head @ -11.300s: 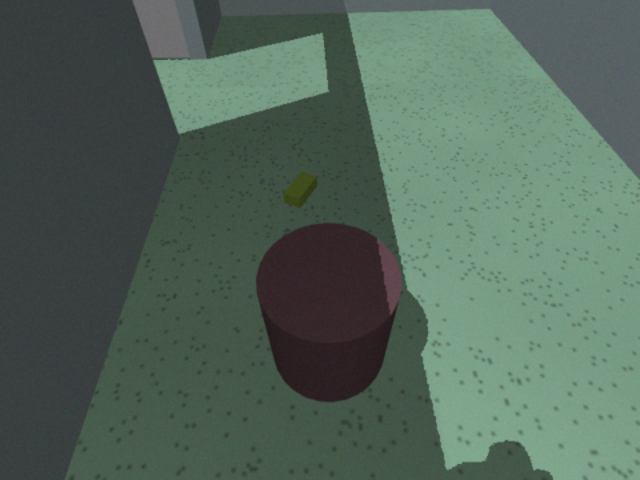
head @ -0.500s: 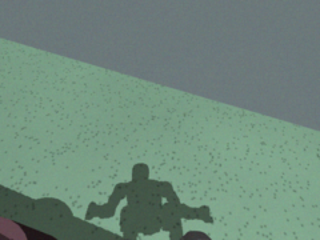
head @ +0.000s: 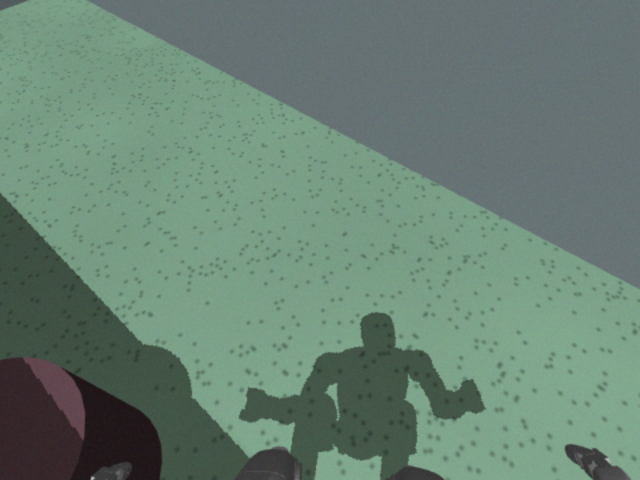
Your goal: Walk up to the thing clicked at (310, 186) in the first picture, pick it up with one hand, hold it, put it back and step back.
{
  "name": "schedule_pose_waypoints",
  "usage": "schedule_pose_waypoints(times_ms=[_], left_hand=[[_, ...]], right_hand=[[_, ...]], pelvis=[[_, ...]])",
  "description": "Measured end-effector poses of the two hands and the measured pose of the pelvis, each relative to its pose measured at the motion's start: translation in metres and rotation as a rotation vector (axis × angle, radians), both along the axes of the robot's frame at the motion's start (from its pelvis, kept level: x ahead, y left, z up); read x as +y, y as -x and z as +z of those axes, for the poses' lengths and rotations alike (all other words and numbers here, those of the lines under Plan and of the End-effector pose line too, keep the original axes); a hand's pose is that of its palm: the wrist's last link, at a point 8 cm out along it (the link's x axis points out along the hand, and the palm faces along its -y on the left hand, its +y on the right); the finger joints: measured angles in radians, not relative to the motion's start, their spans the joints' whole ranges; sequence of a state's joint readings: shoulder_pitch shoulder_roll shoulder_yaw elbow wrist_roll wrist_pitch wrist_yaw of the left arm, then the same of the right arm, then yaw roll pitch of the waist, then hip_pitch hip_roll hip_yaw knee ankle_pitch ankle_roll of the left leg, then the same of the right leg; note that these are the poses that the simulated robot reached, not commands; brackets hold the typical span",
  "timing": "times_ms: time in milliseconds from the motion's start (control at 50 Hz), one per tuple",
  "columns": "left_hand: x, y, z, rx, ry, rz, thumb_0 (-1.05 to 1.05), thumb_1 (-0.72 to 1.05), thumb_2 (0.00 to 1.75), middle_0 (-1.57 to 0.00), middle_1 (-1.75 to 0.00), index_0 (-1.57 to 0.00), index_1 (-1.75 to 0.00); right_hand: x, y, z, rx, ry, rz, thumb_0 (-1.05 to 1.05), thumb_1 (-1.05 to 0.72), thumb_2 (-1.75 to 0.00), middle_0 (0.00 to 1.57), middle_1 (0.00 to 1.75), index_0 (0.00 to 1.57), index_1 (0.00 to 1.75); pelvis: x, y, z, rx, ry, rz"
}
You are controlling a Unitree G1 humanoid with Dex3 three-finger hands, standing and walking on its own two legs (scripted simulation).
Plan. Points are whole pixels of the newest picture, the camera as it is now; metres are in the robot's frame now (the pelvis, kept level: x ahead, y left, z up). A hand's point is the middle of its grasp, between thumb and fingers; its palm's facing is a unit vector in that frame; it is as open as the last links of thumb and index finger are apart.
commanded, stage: walk up
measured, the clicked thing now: out of the picture +0.58 +1.34 -0.73
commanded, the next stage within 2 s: stand in 1.22 s
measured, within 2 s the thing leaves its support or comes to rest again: neither
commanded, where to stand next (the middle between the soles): +0.04 +0.00 m, yaw +10 degrees
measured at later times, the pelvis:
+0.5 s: pelvis +0.00 +0.00 +0.00, yaw +11 degrees
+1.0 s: pelvis -0.01 +0.01 +0.01, yaw +13 degrees
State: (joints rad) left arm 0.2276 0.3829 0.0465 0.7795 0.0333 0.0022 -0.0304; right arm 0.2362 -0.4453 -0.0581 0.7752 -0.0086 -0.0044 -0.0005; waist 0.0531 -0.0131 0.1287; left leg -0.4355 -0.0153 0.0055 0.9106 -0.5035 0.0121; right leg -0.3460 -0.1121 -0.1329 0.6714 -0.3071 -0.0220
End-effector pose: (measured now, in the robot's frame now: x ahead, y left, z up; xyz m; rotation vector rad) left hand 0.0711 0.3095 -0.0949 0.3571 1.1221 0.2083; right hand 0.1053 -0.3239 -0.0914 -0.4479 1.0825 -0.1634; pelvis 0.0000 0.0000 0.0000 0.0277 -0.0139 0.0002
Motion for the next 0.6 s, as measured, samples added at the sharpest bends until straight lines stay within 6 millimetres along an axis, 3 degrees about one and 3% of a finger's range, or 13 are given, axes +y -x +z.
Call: schedule_pose_waypoints(times_ms=[160,360,500,600], left_hand=[[0.019,0.023,-0.023,0.043,-0.004,0.112,0.01,0.9,0.9,-0.21,-0.3,-0.2,-0.3],[0.006,0.04,-0.016,0.012,-0.039,0.162,0.01,0.9,0.9,-0.2,-0.3,-0.2,-0.3],[0.012,0.071,0.0,0.034,-0.059,0.176,0.0,0.9,0.89,-0.21,-0.3,-0.21,-0.3],[0.037,0.088,-0.012,0.05,-0.056,0.222,0.0,0.9,0.9,-0.21,-0.3,-0.21,-0.3]], right_hand=[[0.018,-0.04,-0.004,-0.025,0.01,0.085,0.0,-0.9,-0.89,0.2,0.3,0.2,0.3],[0.022,-0.065,-0.019,-0.034,-0.042,0.117,0.0,-0.9,-0.89,0.2,0.3,0.2,0.3],[0.036,-0.068,-0.015,-0.011,-0.065,0.149,0.0,-0.9,-0.89,0.2,0.3,0.2,0.3],[0.047,-0.055,-0.019,0.012,-0.033,0.166,0.0,-0.9,-0.89,0.2,0.3,0.2,0.3]], pelvis=[[0.003,-0.009,-0.014,-0.007,0.001,0.074],[-0.013,-0.007,-0.015,-0.025,0.045,0.145],[-0.003,0.002,-0.004,-0.023,0.014,0.186],[0.012,0.01,-0.012,-0.028,-0.005,0.205]])
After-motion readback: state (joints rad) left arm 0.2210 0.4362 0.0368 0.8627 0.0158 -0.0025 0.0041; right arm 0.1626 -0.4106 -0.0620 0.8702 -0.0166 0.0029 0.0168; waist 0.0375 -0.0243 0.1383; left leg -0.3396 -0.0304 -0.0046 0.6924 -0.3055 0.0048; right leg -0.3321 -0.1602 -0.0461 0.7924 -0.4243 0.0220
